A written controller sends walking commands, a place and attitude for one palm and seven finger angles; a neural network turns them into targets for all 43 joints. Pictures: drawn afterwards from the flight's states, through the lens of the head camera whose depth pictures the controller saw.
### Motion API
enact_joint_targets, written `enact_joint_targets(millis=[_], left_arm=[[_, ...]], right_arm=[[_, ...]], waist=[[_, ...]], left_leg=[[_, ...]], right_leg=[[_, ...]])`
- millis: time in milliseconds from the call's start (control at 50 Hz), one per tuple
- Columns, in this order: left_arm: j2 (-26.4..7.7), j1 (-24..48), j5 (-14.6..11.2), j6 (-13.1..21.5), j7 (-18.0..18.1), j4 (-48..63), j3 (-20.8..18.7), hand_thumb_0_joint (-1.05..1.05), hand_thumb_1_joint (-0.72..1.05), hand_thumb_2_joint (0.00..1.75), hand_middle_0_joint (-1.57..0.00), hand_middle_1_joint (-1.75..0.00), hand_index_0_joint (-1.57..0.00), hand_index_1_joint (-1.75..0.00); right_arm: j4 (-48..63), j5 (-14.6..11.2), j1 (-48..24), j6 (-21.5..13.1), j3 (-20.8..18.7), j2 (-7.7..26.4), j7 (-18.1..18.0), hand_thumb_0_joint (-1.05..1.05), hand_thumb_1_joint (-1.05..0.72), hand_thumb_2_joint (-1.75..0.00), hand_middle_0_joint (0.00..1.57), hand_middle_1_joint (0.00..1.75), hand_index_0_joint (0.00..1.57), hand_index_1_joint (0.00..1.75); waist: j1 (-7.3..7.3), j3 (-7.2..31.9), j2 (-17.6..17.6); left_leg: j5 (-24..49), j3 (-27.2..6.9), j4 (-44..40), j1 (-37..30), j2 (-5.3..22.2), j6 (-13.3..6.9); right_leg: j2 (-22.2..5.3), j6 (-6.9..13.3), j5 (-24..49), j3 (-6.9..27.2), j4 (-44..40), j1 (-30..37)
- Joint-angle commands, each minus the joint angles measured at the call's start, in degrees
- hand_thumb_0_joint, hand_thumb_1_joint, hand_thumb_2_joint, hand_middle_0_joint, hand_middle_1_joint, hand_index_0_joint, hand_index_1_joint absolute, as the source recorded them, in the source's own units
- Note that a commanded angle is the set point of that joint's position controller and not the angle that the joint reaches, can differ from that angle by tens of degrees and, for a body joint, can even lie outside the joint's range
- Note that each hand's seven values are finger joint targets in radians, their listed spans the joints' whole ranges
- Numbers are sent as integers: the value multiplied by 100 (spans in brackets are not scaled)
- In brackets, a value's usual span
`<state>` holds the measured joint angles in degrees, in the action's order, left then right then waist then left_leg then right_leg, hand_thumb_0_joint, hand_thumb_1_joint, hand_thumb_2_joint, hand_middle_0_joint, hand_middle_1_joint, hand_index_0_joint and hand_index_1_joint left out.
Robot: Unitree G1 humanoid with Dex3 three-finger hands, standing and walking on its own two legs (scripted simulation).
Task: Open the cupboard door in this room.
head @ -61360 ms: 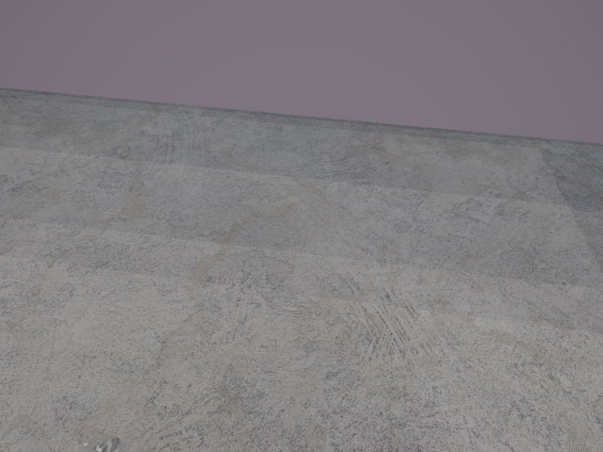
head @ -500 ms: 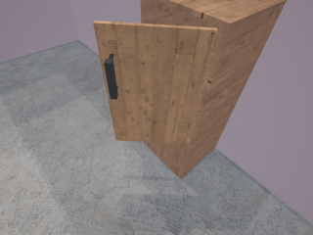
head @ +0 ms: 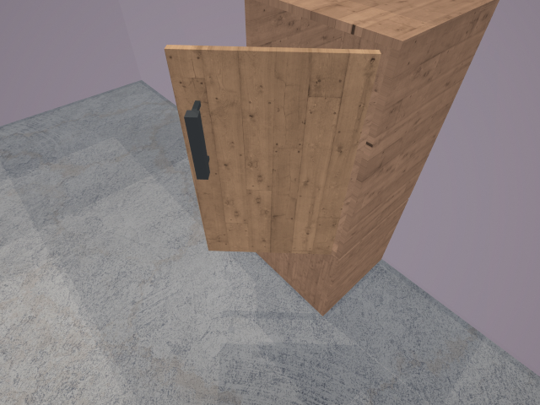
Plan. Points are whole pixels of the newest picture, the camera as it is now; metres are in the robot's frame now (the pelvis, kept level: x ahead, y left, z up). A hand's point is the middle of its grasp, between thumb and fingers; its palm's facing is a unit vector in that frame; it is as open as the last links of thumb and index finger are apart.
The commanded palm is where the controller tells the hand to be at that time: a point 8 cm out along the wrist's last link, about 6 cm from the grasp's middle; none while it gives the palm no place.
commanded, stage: look again from close up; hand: left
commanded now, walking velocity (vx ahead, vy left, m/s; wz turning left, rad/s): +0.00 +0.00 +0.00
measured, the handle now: (200, 140) +0.58 +0.18 +0.09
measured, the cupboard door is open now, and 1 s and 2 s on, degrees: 46 46 46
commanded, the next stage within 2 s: raise the hand with hooked fingers in 0.18 s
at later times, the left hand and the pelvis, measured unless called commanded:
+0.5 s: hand (157, 335) +0.22 +0.18 +0.00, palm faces +0.21 -0.97 -0.07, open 7.7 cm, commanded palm +0.13 +0.23 -0.04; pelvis +0.01 -0.02 -0.02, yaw +0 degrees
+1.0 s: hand (153, 334) +0.22 +0.18 +0.01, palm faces +0.01 -1.00 -0.07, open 10.4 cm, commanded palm +0.18 +0.24 +0.01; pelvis +0.00 -0.06 -0.05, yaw +1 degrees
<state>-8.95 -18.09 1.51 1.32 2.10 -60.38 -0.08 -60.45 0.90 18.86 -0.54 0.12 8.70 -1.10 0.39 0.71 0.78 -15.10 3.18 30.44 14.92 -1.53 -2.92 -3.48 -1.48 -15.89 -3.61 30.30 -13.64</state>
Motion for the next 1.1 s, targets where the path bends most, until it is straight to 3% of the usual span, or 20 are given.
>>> enact_joint_targets(millis=[0, 240, 260, 280, 300, 320, 340, 360, 380, 400, 440, 480, 500, 520, 600, 700, 740, 800, 920, 1080], left_arm=[[-501, -337, -49, 44, 22, 207, -67, 0, 90, 90, -20, -30, -20, -30], [-715, -104, -54, 30, 19, 174, -74, 0, 90, 90, -20, -30, -20, -30], [-719, -346, -13, 33, 227, -20, -37, 0, 90, 90, -20, -30, -20, -30], [-2292, 4018, -1080, 1268, 262, 9131, -1328, 0, 88, 89, -20, -32, -20, -32], [-1793, 916, -644, 1002, 427, 7643, -969, 0, 85, 88, -20, -33, -20, -33], [-531, -693, -869, 259, 527, 6641, -291, 0, 83, 87, -21, -34, -21, -34], [-90, -407, -1048, 276, 457, 6519, -169, 0, 81, 86, -21, -36, -21, -36], [-440, -10, -1084, 595, 368, 6547, -532, 0, 78, 85, -21, -37, -21, -37], [-583, -297, -1091, 971, 213, 6211, -856, 0, 76, 84, -21, -39, -21, -39], [-269, -1010, -1156, 1370, -39, 5712, -817, 0, 74, 83, -21, -40, -21, -40], [64, -2030, -1261, 2225, -667, 5027, -825, 0, 69, 81, -22, -43, -22, -43], [-74, -2106, -1427, 3110, -1426, 5046, -979, 0, 64, 79, -22, -47, -22, -47], [-394, -1894, -1489, 3485, -1805, 5112, -1211, 0, 62, 78, -22, -48, -22, -48], [-803, -1998, -1541, 3602, -2089, 5055, -1633, 0, 60, 77, -22, -50, -22, -50], [-1169, -956, -2112, 3120, -2332, 6560, -2018, 0, 50, 73, -23, -55, -23, -55], [-1401, 195, -2021, 3131, -1981, 7870, -1947, 0, 39, 68, -24, -63, -24, -63], [-1449, 522, -1986, 3091, -2149, 7592, -1813, 0, 34, 66, -24, -66, -24, -66], [-1597, 348, -2091, 2797, -2486, 7050, -1913, 0, 27, 63, -25, -70, -25, -70], [-2075, 98, -2523, 1905, -2757, 6149, -2745, 0, 13, 57, -25, -80, -25, -80], [-1964, 392, -2479, 2211, -2592, 6053, -2641, 0, -6, 49, -27, -92, -27, -92]], right_arm=[[271, -5, 60, -186, -69, 628, 7, 0, -90, -90, 20, 30, 20, 30], [69, -16, -262, -192, -36, 742, -15, 0, -90, -90, 20, 30, 20, 30], [387, -93, -531, -156, -66, 884, 4, 0, -90, -90, 20, 30, 20, 30], [2396, -329, -434, -1009, -319, 1673, -153, 0, -90, -90, 20, 30, 20, 30], [2112, -280, -812, -1555, -102, 1167, -366, 0, -90, -90, 20, 30, 20, 30], [2060, -354, -876, -1688, -131, 903, -305, 0, -90, -90, 20, 30, 20, 30], [1961, -354, -693, -1714, -199, 979, -286, 0, -90, -90, 20, 30, 20, 30], [2253, -298, -854, -1756, -314, 1162, -259, 0, -90, -90, 20, 30, 20, 30], [2345, -191, -819, -1754, -384, 1273, -225, 0, -90, -90, 20, 30, 20, 30], [2487, -132, -874, -1740, -427, 1241, -177, 0, -90, -90, 20, 30, 20, 30], [2738, -106, -1042, -1717, -523, 1169, -2, 0, -90, -90, 20, 30, 20, 30], [3000, -97, -1236, -1702, -627, 1194, 149, 0, -90, -90, 20, 30, 20, 30], [3124, -116, -1294, -1723, -664, 1239, 195, 0, -90, -90, 20, 30, 20, 30], [3283, -163, -1251, -1708, -696, 1268, 225, 0, -90, -90, 20, 30, 20, 30], [3913, -297, -1295, -1602, -609, 1227, -3, 0, -90, -90, 20, 30, 20, 30], [3730, -271, -792, -1545, -496, 1117, -278, 0, -90, -90, 20, 30, 20, 30], [3545, -277, -753, -1577, -428, 1162, -361, 0, -90, -90, 20, 30, 20, 30], [3426, -326, -817, -1659, -373, 1233, -416, 0, -90, -90, 20, 30, 20, 30], [3510, -367, -941, -1602, -272, 1225, -460, 0, -90, -90, 20, 30, 20, 30], [3455, -355, -694, -1752, -305, 1313, -399, 0, -90, -90, 20, 30, 20, 30]], waist=[[-75, -511, -127], [-74, -268, -74], [-162, -520, -369], [480, 2430, 975], [-161, 2273, 1641], [-18, 1385, 1454], [159, 391, 747], [248, -281, 443], [204, -210, -110], [54, -187, -711], [-252, 200, -1059], [-345, 569, -932], [-319, 754, -716], [-448, 932, -258], [-362, 1885, 107], [103, 1818, 414], [272, 1595, 343], [213, 1575, 370], [-183, 1622, -129], [-116, 1365, -357]], left_leg=[[236, -783, -1082, 319, 683, -3], [1258, -579, -879, -196, 686, 51], [1501, -478, -80, 15, 837, 205], [2113, -547, -602, -1642, 252, 305], [2752, -649, -670, -2107, 571, 414], [2142, -707, -863, -1182, 487, 605], [1557, -640, -745, -599, 409, 507], [805, -675, -439, -35, 330, 419], [479, -673, -154, 406, 279, 384], [424, -637, 159, 790, 265, 380], [566, -460, 841, 1358, 206, 437], [484, -337, 1531, 1949, 162, 443], [446, -311, 1817, 2199, 134, 433], [497, -274, 1973, 2293, 102, 408], [175, -122, 2272, 2371, 17, 236], [228, -323, 2538, 2243, 181, 129], [210, -392, 2641, 2333, 221, 115], [170, -423, 2502, 2320, 205, 103], [351, -461, 2080, 2320, 151, 153], [226, -367, 1588, 1959, 116, 156]], right_leg=[[-234, 315, 343, 375, -572, 135], [-333, 273, 1033, 445, -679, 382], [-465, 242, 1642, 615, -759, 116], [176, 373, 1865, -34, -203, 368], [266, 415, 700, -61, 308, -5], [253, 308, -109, -230, 415, -410], [282, 279, -32, -256, 248, -649], [296, 272, -16, -305, 42, -981], [323, 274, 10, -400, 80, -1168], [395, 269, -93, -500, 352, -1427], [446, 309, -79, -520, 1046, -1834], [411, 335, 142, -379, 1712, -2249], [375, 355, 240, -268, 1949, -2344], [342, 405, 356, -133, 2118, -2286], [317, 258, 8, 271, 2006, -2087], [333, 201, 97, 575, 1783, -2227], [338, 182, 200, 634, 1750, -2320], [302, 151, 137, 666, 1535, -2126], [94, -39, 514, 881, 1103, -1136], [120, -48, 226, 702, 842, -1237]])
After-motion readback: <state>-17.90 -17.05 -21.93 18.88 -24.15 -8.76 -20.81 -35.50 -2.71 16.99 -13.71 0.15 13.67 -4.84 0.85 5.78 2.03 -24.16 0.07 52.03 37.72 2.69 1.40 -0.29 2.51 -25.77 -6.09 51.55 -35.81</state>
